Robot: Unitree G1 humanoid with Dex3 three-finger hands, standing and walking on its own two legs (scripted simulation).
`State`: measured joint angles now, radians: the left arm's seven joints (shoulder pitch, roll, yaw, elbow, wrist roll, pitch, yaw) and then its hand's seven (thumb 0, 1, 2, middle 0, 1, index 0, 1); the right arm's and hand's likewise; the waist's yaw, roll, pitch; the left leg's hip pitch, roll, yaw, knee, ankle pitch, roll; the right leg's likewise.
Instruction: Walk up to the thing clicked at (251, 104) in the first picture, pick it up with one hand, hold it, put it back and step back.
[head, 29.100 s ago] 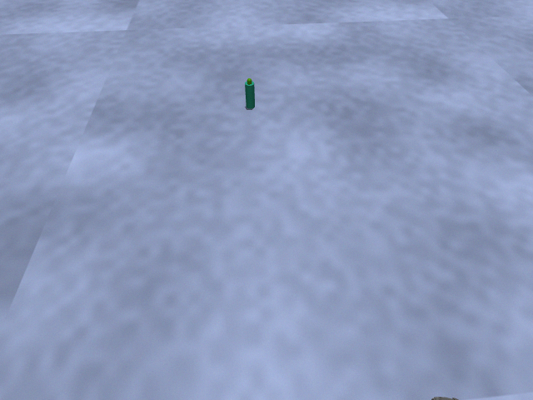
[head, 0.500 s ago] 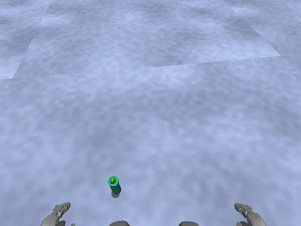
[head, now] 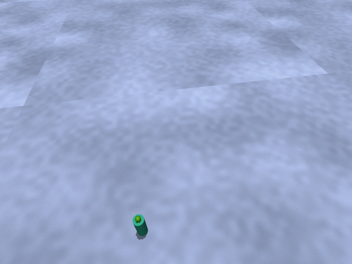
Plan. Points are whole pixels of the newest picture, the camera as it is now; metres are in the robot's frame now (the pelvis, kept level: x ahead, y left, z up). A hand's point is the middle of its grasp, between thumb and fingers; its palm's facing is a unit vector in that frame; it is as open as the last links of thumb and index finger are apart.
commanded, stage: stand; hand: left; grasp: from the side
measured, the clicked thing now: (140, 224) +0.43 +0.21 -0.68
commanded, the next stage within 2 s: step back in 1.50 s
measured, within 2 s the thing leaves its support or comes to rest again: neither
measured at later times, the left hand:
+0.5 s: hand out of the picture +0.04 +0.24 -0.16, palm faces -0.03 -0.94 -0.35, open 7.4 cm
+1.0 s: hand out of the picture +0.09 +0.24 -0.15, palm faces -0.04 -0.94 -0.33, open 7.4 cm
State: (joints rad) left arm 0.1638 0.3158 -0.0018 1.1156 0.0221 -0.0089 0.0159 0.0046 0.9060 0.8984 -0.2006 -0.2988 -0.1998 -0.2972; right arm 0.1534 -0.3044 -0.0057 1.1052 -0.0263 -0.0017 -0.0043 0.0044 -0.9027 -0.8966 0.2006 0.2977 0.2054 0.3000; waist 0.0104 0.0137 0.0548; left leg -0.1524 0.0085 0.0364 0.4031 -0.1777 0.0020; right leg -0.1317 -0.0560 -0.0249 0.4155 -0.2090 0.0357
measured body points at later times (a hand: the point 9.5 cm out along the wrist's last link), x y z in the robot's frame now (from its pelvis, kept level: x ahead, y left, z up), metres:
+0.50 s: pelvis +0.00 +0.00 +0.00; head +0.00 -0.01 +0.45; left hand +0.05 +0.29 -0.13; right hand +0.05 -0.30 -0.14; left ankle +0.03 +0.12 -0.74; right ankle +0.01 -0.14 -0.74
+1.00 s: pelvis +0.01 +0.00 +0.00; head +0.02 -0.01 +0.45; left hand +0.09 +0.29 -0.13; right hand +0.07 -0.30 -0.14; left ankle +0.03 +0.12 -0.74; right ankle +0.01 -0.14 -0.74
